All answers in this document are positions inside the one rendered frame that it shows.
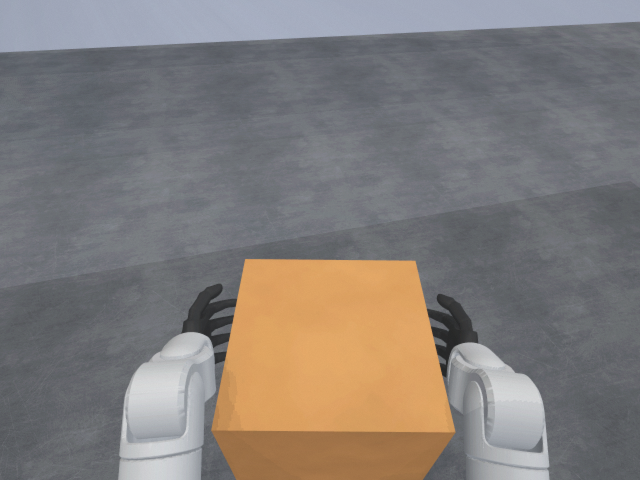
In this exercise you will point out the right robot hand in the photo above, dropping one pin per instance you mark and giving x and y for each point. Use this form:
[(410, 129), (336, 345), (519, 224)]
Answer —
[(459, 325)]

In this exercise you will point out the carton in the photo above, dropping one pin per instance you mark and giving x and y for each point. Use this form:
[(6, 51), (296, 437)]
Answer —
[(331, 373)]

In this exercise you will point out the left robot hand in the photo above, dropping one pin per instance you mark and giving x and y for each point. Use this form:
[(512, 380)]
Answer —
[(200, 313)]

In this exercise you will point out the left robot forearm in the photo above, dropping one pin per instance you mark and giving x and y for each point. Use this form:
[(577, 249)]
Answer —
[(163, 413)]

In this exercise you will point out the right robot forearm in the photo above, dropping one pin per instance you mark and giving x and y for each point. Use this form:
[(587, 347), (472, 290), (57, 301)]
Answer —
[(503, 416)]

